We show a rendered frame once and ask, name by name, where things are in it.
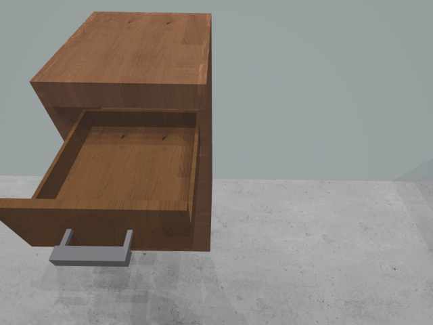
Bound cabinet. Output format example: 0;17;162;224
29;12;212;252

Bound drawer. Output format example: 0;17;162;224
0;109;201;249

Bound handle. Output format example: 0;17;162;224
49;229;134;267

